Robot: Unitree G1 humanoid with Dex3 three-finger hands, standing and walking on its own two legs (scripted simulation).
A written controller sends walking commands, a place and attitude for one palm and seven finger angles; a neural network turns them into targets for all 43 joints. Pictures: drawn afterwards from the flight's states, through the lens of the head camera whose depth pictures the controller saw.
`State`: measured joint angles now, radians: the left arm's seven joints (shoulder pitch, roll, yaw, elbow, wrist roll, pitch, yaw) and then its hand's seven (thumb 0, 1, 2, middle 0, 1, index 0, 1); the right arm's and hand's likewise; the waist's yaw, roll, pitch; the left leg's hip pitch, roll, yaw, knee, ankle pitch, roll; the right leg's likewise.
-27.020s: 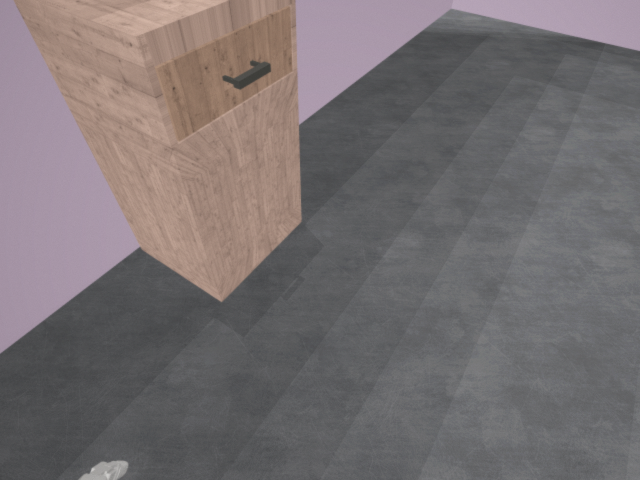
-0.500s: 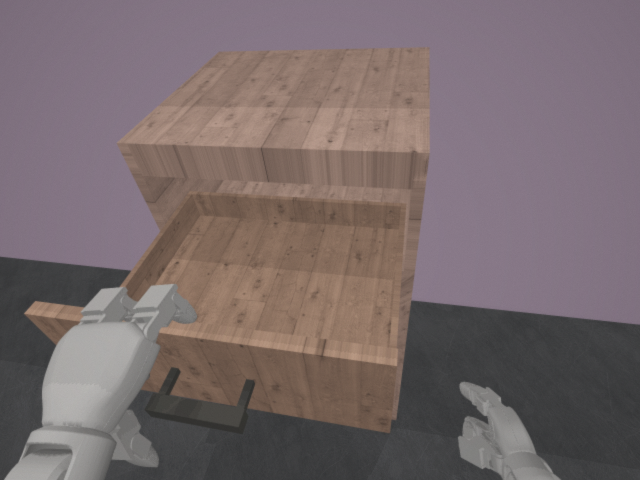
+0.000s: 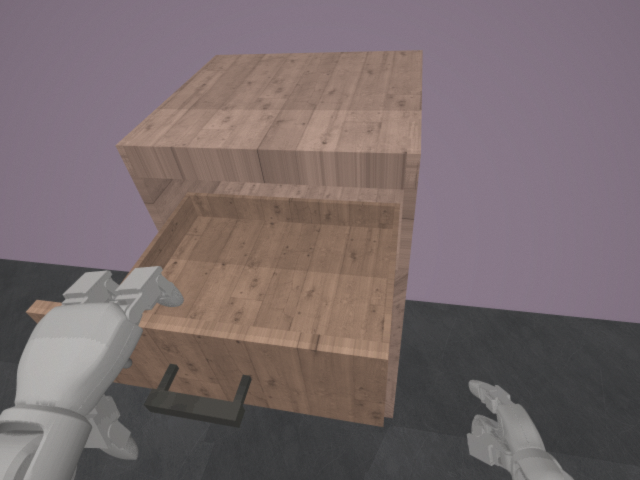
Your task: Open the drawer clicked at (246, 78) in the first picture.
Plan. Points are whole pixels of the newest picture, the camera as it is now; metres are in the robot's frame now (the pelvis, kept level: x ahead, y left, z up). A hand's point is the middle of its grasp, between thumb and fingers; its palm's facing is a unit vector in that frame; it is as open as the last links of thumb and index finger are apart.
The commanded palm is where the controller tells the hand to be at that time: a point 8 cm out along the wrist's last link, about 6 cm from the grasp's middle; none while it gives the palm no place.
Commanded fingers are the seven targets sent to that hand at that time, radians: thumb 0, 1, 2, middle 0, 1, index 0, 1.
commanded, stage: draw the hand back to the body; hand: left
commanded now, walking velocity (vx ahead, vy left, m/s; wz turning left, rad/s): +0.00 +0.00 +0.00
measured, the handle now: (201, 392) +0.21 +0.20 +0.01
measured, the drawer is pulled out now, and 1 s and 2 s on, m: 0.30 0.30 0.30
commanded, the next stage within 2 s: step back with the hand held close in 1.52 s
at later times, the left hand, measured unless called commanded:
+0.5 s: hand (104, 356) +0.17 +0.25 +0.15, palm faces +0.11 -0.09 -0.99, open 13.8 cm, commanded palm +0.14 +0.24 +0.21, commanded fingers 0.00 -0.50 0.30 -0.30 -1.20 -0.30 -1.20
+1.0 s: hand (126, 307) +0.21 +0.22 +0.19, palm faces +0.39 -0.83 -0.40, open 11.5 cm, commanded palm +0.15 +0.27 +0.21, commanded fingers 0.00 0.38 0.68 -0.24 -0.64 -0.24 -0.64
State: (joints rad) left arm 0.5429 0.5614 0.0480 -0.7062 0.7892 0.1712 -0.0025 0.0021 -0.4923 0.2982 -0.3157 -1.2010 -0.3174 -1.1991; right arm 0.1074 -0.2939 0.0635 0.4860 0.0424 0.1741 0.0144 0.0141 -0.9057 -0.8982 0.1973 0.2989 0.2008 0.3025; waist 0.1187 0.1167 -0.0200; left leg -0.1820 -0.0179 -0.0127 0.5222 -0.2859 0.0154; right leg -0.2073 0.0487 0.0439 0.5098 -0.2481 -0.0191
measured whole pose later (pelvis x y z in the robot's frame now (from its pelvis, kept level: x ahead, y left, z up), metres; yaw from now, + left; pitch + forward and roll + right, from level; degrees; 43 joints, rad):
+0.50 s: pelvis +0.01 +0.01 +0.00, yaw +1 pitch -2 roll -1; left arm 0.56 0.61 0.16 -0.66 0.74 0.07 0.00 0.00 -0.49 0.30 -0.32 -1.20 -0.32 -1.20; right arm 0.13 -0.29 0.05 0.51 0.04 0.11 -0.01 0.01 -0.91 -0.90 0.20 0.30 0.20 0.30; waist 0.11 0.11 -0.01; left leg -0.21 -0.03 -0.03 0.53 -0.29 0.02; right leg -0.23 0.04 0.03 0.51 -0.25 -0.01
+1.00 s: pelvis +0.03 +0.00 +0.00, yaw +2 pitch -2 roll +0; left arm 0.57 0.36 0.30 -0.62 -0.08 -0.13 0.10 0.00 0.04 0.53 -0.27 -0.85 -0.27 -0.85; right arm 0.20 -0.20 0.04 0.62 0.02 -0.14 -0.07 0.02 -0.90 -0.90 0.20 0.30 0.20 0.30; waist 0.05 0.05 -0.01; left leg -0.15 -0.02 -0.05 0.50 -0.32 0.01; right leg -0.16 0.04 0.01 0.48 -0.29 -0.03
